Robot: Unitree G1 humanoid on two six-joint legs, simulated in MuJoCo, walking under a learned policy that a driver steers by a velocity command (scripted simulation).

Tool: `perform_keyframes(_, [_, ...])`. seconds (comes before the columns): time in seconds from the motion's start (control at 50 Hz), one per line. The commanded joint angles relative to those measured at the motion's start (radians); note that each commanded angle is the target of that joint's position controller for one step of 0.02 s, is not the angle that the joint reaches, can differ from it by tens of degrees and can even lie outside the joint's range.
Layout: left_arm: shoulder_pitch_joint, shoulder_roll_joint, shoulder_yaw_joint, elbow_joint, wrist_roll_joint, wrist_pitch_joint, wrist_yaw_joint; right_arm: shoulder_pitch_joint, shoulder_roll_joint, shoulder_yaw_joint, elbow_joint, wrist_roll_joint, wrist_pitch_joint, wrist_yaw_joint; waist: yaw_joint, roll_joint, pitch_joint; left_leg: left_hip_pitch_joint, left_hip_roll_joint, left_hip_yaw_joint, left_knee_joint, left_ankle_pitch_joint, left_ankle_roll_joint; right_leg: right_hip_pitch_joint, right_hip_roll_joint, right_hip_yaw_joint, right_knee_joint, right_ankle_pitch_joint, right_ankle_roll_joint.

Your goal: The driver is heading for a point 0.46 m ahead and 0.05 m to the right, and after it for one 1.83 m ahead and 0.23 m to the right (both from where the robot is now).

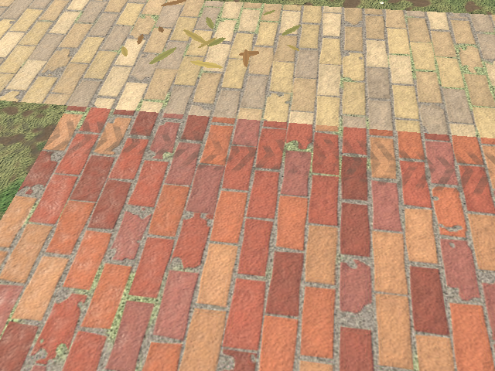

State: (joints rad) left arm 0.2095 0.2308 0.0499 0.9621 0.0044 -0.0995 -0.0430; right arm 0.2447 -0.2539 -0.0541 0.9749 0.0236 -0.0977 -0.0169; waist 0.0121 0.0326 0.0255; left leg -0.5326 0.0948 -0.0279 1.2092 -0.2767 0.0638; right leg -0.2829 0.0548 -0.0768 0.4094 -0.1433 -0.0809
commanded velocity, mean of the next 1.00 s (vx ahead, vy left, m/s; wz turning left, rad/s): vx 0.50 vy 0.00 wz -0.25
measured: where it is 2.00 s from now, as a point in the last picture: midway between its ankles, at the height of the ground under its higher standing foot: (311, 245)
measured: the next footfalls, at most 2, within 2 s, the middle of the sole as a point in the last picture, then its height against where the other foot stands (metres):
left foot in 0.40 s outside the picture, level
right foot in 0.92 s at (322, 311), level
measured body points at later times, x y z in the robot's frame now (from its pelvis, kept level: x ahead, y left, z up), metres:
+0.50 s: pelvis +0.30 +0.06 -0.01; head +0.33 +0.06 +0.44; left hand +0.30 +0.32 -0.15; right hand +0.44 -0.20 -0.12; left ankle +0.37 +0.15 -0.74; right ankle +0.14 -0.07 -0.64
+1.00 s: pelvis +0.56 -0.04 -0.02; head +0.60 -0.06 +0.43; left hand +0.80 +0.15 -0.12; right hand +0.50 -0.31 -0.16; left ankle +0.43 +0.15 -0.65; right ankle +0.62 -0.14 -0.74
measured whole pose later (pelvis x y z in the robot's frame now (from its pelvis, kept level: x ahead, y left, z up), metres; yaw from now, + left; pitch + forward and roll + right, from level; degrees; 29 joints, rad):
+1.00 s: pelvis +0.56 -0.04 -0.02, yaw -18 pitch +2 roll +1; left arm 0.09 0.25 0.08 0.79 -0.01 -0.05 -0.04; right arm 0.28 -0.27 -0.07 0.98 0.03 -0.09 0.00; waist -0.02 0.00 0.06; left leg -0.21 0.09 0.07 1.10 -0.48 -0.01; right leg -0.47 0.02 -0.06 0.64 -0.19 -0.09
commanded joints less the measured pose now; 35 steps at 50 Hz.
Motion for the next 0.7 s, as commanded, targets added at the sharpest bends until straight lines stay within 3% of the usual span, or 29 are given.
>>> perform_keyframes(0.02, [-0.024, 0.100, 0.012, -0.040, 0.004, -0.023, 0.007, 0.076, -0.044, -0.018, -0.035, -0.007, 0.017, -0.009, -0.052, -0.096, -0.017, -0.084, 0.074, -0.041, -0.061, 0.092, -0.005, 0.006, -0.263, 0.265, -0.299, -0.006, -0.155])
perform_keyframes(0.1, [0.070, 0.133, 0.016, -0.016, 0.001, -0.015, 0.037, -0.092, -0.056, -0.024, -0.094, -0.023, 0.013, -0.002, -0.015, -0.066, 0.015, -0.220, 0.073, -0.032, -0.302, 0.306, -0.040, 0.086, -0.259, 0.216, -0.312, 0.092, -0.145])
perform_keyframes(0.18, [0.151, 0.143, 0.014, 0.003, -0.012, -0.008, 0.049, -0.239, -0.034, -0.011, -0.136, -0.015, 0.003, 0.014, 0.035, -0.071, 0.032, -0.172, 0.026, 0.015, -0.528, 0.439, -0.045, 0.139, -0.234, 0.151, -0.313, 0.123, -0.112])
perform_keyframes(0.28, [0.244, 0.152, 0.021, 0.042, -0.017, 0.018, 0.052, -0.376, -0.034, 0.004, -0.195, -0.004, -0.007, 0.046, 0.077, -0.071, 0.071, -0.224, -0.004, 0.028, -0.663, 0.344, -0.031, 0.338, -0.292, 0.153, -0.238, 0.179, -0.114])
perform_keyframes(0.32, [0.249, 0.160, 0.027, 0.046, -0.020, 0.029, 0.055, -0.381, -0.051, 0.002, -0.213, -0.003, -0.017, 0.057, 0.057, -0.088, 0.066, -0.174, -0.022, 0.026, -0.705, 0.259, -0.012, 0.375, -0.315, 0.182, -0.179, 0.265, -0.105])
perform_keyframes(0.36, [0.207, 0.184, 0.034, 0.030, -0.022, 0.037, 0.056, -0.259, -0.102, -0.020, -0.190, -0.004, -0.027, 0.057, -0.022, -0.127, -0.011, 0.046, -0.080, 0.063, -0.738, 0.199, 0.014, 0.359, -0.298, 0.184, -0.053, 0.532, -0.085])
perform_keyframes(0.38, [0.180, 0.168, 0.027, 0.016, -0.018, 0.039, 0.055, -0.082, -0.154, -0.046, -0.138, -0.006, -0.030, 0.050, -0.106, -0.123, -0.119, 0.300, -0.088, 0.066, -0.735, 0.230, 0.045, 0.285, -0.243, 0.151, 0.126, 0.614, -0.058])
perform_keyframes(0.4, [0.165, 0.131, 0.010, -0.019, -0.002, 0.034, 0.053, 0.128, -0.238, -0.069, -0.100, -0.025, -0.031, 0.037, -0.179, -0.045, -0.288, 0.653, 0.096, -0.122, -0.683, 0.262, 0.113, 0.056, -0.174, 0.108, 0.436, 0.370, -0.021])
perform_keyframes(0.42, [0.316, -0.018, -0.029, -0.020, -0.013, 0.011, 0.041, 0.194, -0.297, -0.081, -0.073, -0.029, -0.021, 0.037, -0.106, 0.237, -0.461, 1.022, 0.354, -0.587, -0.776, 0.121, 0.269, -0.346, -0.001, 0.093, 0.794, -0.340, 0.047])
perform_keyframes(0.44, [0.260, 0.097, -0.001, -0.002, -0.043, -0.008, 0.041, 0.197, -0.189, -0.054, -0.081, -0.027, -0.016, 0.032, -0.147, 0.168, -0.457, 0.988, 0.334, -0.659, -0.859, 0.025, 0.247, -0.437, -0.036, 0.228, 0.921, -0.423, 0.040])
perform_keyframes(0.46, [0.157, 0.154, 0.019, -0.038, -0.061, -0.014, 0.044, 0.105, -0.142, -0.040, -0.095, -0.022, -0.017, 0.024, -0.136, 0.133, -0.285, 0.847, 0.301, -0.480, -0.880, 0.058, 0.188, -0.506, -0.087, 0.205, 0.945, -0.344, 0.033])
perform_keyframes(0.48, [0.102, 0.149, 0.021, -0.052, -0.057, -0.012, 0.053, 0.023, -0.113, -0.030, -0.110, -0.024, -0.020, 0.023, -0.104, 0.054, -0.196, 0.684, 0.268, -0.356, -0.914, 0.129, 0.159, -0.474, -0.139, 0.179, 0.913, -0.251, 0.035])
perform_keyframes(0.5, [0.076, 0.136, 0.029, -0.056, -0.043, -0.003, 0.060, -0.029, -0.081, -0.022, -0.110, -0.028, -0.023, 0.026, -0.074, 0.028, -0.125, 0.547, 0.233, -0.264, -0.958, 0.172, 0.139, -0.431, -0.167, 0.173, 0.860, -0.194, 0.036])
perform_keyframes(0.52, [0.102, 0.113, 0.033, -0.054, -0.041, 0.013, 0.059, -0.056, -0.058, -0.015, -0.105, -0.038, -0.027, 0.029, -0.036, 0.050, -0.093, 0.460, 0.201, -0.185, -0.996, 0.183, 0.123, -0.371, -0.193, 0.182, 0.827, -0.156, 0.032])
perform_keyframes(0.56, [0.126, 0.060, 0.031, -0.059, -0.045, 0.041, 0.056, -0.065, -0.057, -0.019, -0.092, -0.039, -0.029, 0.029, -0.006, 0.057, -0.054, 0.379, 0.182, -0.091, -1.050, 0.212, 0.122, -0.336, -0.206, 0.176, 0.788, -0.131, 0.030])
perform_keyframes(0.62, [0.065, 0.058, 0.037, -0.101, -0.035, 0.062, 0.055, -0.050, -0.095, -0.033, -0.075, -0.043, -0.030, 0.015, 0.006, 0.028, -0.007, 0.359, 0.185, 0.015, -1.081, 0.305, 0.127, -0.413, -0.212, 0.185, 0.707, -0.031, 0.044])
perform_keyframes(0.7, [-0.049, 0.052, 0.032, -0.147, -0.026, 0.054, 0.033, -0.032, -0.125, -0.040, -0.070, -0.041, -0.021, -0.003, -0.016, 0.018, 0.019, 0.382, 0.150, 0.147, -1.093, 0.334, 0.099, -0.410, -0.196, 0.138, 0.464, 0.171, 0.050])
